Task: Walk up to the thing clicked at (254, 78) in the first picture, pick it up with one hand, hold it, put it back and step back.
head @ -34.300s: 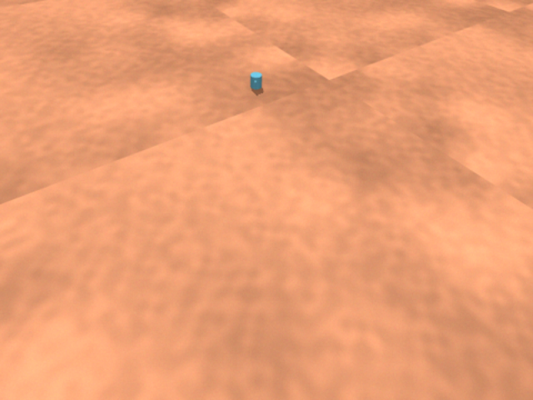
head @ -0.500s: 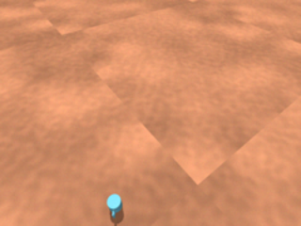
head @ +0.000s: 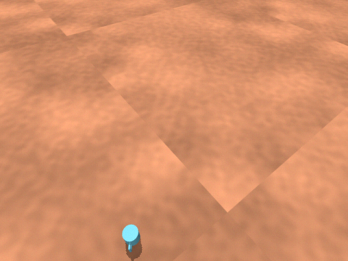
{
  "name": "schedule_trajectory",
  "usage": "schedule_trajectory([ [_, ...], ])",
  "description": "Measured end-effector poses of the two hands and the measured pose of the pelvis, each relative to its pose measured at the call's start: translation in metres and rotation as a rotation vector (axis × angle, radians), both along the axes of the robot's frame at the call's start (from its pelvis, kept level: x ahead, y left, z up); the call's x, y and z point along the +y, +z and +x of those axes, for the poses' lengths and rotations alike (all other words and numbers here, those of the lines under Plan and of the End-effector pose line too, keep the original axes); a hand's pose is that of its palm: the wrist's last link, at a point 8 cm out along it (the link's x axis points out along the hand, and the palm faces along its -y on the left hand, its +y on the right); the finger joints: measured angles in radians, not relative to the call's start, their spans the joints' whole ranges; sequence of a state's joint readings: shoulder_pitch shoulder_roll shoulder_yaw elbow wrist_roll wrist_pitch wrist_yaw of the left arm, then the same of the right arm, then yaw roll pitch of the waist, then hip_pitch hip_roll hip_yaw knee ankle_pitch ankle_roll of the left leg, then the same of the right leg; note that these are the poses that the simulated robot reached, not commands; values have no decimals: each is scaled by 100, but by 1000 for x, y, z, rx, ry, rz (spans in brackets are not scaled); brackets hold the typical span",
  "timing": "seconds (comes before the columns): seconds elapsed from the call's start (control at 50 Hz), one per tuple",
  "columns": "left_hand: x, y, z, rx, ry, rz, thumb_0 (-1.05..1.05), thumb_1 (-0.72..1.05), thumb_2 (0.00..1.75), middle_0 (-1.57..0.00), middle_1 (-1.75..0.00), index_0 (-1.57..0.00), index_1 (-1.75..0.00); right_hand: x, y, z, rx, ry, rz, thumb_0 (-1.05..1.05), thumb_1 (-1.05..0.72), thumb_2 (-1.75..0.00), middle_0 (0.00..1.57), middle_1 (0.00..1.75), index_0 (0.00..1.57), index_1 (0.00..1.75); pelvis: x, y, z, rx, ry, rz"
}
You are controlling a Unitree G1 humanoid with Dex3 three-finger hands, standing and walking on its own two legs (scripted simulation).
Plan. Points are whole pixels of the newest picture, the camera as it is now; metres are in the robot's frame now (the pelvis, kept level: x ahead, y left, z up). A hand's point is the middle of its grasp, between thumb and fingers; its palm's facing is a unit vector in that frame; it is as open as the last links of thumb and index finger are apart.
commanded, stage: stand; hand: left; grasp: from above
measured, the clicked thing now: (131, 238) +0.34 +0.22 -0.74
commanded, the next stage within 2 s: step back in 0.92 s
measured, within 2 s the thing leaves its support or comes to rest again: neither
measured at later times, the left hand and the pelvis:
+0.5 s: hand out of the picture +0.08 +0.25 -0.16, palm faces +0.01 -0.94 -0.34, open 7.4 cm; pelvis +0.00 +0.00 +0.00, yaw +0 degrees
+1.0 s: hand out of the picture +0.07 +0.25 -0.16, palm faces +0.01 -0.94 -0.35, open 7.4 cm; pelvis -0.01 +0.00 +0.00, yaw +0 degrees
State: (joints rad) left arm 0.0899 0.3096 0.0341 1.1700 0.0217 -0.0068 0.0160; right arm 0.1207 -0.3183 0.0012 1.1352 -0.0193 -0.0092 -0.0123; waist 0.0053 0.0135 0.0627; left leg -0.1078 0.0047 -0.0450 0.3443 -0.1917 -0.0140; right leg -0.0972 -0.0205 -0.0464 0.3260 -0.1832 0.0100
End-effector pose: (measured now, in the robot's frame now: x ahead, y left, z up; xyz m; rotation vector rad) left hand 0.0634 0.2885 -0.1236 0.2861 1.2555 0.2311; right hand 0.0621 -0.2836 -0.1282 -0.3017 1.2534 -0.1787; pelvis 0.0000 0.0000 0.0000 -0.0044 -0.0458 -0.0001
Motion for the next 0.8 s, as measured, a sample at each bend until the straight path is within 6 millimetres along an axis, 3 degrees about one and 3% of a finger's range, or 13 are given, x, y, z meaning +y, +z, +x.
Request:
schedule_trajectory([
  [0.36,2,2,9,-12,-4,1,1,90,90,-20,-30,-20,-30,-4,4,15,-25,4,-10,0,-90,-89,20,30,20,30,0,1,6,2,-2,1],
  [0.8,2,2,-1,-1,-16,2,1,90,90,-20,-30,-20,-30,-8,5,1,-10,-3,-7,0,-90,-89,20,30,20,30,-2,1,0,1,-5,2],
])
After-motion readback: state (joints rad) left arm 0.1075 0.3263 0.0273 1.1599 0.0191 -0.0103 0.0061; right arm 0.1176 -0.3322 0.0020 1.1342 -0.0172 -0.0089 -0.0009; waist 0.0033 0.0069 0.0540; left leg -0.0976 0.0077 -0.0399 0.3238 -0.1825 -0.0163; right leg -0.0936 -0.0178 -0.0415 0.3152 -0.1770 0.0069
